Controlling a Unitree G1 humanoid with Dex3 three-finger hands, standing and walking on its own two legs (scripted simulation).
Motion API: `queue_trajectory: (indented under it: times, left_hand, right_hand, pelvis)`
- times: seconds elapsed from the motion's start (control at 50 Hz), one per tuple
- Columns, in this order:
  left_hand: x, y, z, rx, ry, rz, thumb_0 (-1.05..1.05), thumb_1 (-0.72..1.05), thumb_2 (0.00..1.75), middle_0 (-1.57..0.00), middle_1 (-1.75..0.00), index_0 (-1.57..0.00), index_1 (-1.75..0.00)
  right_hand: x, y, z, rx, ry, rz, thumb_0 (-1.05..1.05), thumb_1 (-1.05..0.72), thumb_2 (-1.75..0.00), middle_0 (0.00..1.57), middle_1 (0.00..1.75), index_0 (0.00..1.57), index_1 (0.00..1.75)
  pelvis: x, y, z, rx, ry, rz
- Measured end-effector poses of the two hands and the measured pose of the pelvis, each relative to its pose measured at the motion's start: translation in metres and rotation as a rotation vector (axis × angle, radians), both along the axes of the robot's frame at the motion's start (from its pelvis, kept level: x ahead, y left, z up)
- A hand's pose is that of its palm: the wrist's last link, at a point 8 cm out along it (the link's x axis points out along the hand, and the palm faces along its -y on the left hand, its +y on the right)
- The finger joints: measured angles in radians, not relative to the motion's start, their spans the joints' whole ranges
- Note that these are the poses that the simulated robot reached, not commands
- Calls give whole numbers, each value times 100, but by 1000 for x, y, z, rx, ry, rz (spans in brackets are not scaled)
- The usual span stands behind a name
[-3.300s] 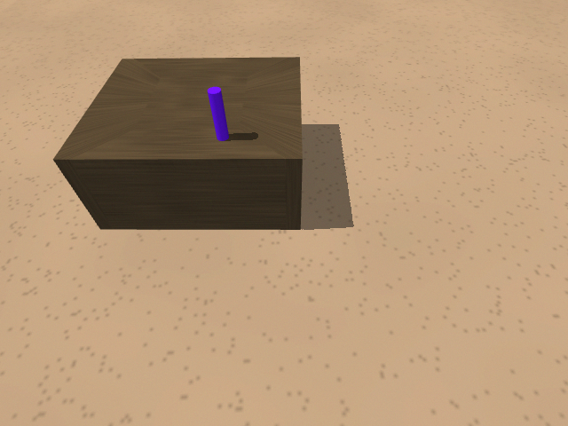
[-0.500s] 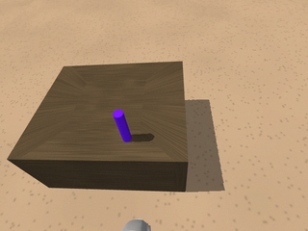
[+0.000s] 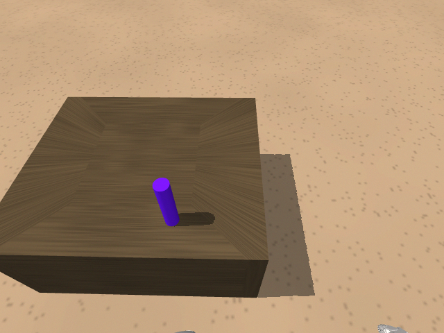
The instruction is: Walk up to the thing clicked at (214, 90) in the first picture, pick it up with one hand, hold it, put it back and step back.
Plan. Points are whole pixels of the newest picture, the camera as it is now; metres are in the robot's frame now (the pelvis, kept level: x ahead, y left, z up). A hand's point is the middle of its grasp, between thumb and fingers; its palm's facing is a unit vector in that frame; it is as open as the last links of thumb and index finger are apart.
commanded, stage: walk up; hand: left
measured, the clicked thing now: (167, 203) +0.50 +0.21 -0.24
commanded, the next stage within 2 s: stand in 1.12 s
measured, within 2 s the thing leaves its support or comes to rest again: neither
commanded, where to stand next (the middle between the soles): +0.06 +0.00 m, yaw +0 degrees
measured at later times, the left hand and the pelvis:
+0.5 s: hand out of the picture +0.13 +0.25 -0.13, palm faces -0.04 -0.94 -0.33, open 7.4 cm; pelvis +0.02 +0.00 +0.02, yaw -1 degrees
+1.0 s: hand out of the picture +0.10 +0.26 -0.13, palm faces -0.02 -0.94 -0.33, open 7.4 cm; pelvis +0.03 +0.01 +0.03, yaw +0 degrees
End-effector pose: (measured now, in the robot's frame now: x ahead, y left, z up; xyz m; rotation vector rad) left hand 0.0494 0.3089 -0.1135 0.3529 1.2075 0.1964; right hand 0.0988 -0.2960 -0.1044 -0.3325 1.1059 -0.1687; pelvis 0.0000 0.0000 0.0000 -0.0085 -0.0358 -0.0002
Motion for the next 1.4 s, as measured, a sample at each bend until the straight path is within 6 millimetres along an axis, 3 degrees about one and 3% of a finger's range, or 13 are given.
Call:
queue_trajectory:
  times: [0.26,0.42,0.9,1.4]
  left_hand:
    - [58,-4,18,-4,-42,-7,0,90,90,-21,-30,-20,-30]
    - [74,-11,22,-26,-48,-13,0,90,90,-21,-30,-20,-30]
    - [51,-5,17,-42,41,30,0,90,90,-21,-30,-20,-30]
    - [55,-5,19,-37,15,18,0,90,90,-21,-30,-20,-30]
  right_hand:
    - [2,1,1,18,84,-46,1,-91,-90,20,30,20,30]
    - [1,-4,10,3,97,-70,1,-91,-90,20,30,20,30]
    - [-2,8,11,10,126,-79,1,-91,-90,20,30,20,30]
    - [12,8,16,4,91,-60,1,-91,-90,20,30,20,30]
  pelvis:
    - [16,1,15,3,-6,-7]
    - [20,2,23,3,-7,-9]
    - [28,8,27,3,2,-7]
    - [30,8,28,5,-1,-2]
